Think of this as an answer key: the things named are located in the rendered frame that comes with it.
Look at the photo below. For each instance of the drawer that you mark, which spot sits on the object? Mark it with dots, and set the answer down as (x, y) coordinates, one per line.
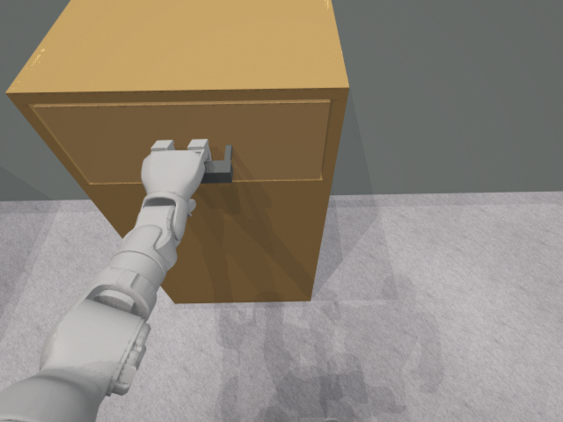
(271, 139)

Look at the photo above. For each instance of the robot left hand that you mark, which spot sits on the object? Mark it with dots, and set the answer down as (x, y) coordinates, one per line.
(176, 171)

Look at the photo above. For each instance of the cabinet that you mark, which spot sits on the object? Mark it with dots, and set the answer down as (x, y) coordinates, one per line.
(246, 241)

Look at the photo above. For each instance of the robot left upper arm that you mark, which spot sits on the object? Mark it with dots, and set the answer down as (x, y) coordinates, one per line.
(97, 353)

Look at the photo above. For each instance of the left robot forearm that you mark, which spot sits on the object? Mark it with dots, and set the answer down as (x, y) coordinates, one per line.
(133, 276)

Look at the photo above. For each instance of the handle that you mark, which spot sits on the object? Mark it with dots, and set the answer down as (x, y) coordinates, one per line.
(219, 171)

